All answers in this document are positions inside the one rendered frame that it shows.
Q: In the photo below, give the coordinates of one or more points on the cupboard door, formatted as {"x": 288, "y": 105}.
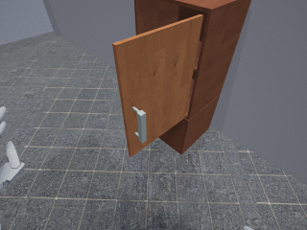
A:
{"x": 154, "y": 72}

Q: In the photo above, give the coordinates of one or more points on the robot left hand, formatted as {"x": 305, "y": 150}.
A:
{"x": 9, "y": 171}

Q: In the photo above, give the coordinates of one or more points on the handle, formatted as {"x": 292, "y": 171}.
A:
{"x": 141, "y": 125}

